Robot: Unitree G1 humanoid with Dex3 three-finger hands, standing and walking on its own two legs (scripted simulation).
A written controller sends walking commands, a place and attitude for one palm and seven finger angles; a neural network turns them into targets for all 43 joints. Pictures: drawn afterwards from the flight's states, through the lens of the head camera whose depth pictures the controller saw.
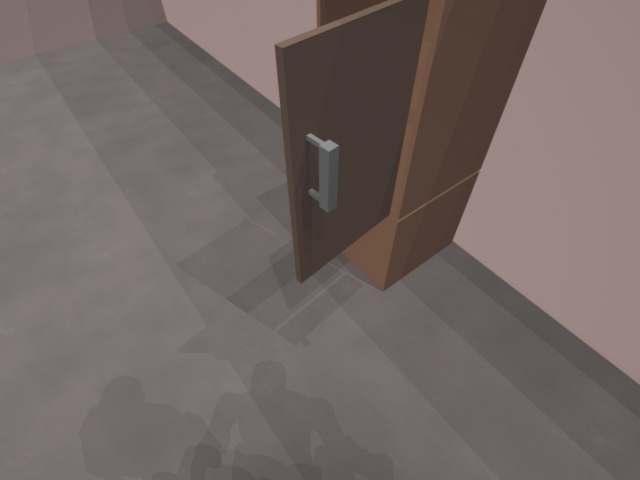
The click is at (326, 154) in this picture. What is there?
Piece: cupboard door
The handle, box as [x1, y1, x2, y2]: [306, 133, 338, 212]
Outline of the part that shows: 310,133 306,135 306,139 319,148 319,192 318,193 311,188 308,190 308,192 319,201 319,206 328,212 336,206 338,145 330,140 324,142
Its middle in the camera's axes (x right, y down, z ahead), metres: +0.00 -0.12 +0.73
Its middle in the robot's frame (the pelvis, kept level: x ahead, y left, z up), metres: +0.63 +0.04 +0.00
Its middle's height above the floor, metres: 0.78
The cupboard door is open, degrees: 96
